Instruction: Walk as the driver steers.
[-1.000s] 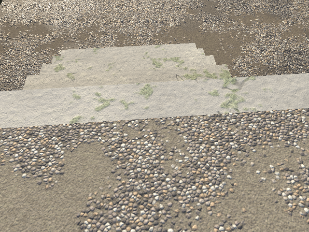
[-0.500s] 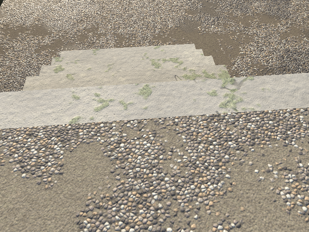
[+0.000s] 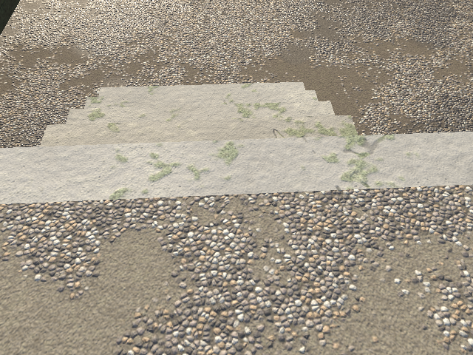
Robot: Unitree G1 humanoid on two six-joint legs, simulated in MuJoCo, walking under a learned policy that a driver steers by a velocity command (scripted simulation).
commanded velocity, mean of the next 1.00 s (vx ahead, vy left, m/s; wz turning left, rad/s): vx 0.17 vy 0.00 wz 0.00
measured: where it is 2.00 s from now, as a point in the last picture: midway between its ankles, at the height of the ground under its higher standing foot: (240, 271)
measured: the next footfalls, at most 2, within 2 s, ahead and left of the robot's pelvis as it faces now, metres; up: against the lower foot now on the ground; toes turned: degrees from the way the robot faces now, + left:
left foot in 0.16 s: +0.09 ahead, +0.14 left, +0.00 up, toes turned +3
right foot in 0.54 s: +0.39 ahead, -0.07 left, +0.00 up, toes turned -3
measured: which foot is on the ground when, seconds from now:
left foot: up 0.00-0.14, down 0.16-0.56, up 0.58-0.80, down 0.82-1.00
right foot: down 0.00-0.16, up 0.18-0.52, down 0.54-1.00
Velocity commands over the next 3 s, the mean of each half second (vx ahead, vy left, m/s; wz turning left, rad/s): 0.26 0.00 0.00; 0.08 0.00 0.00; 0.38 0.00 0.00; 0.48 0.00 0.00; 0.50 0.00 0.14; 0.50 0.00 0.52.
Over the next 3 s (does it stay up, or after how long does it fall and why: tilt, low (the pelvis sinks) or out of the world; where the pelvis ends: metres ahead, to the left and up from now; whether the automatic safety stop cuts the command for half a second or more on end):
stays up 1.28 0.10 -0.01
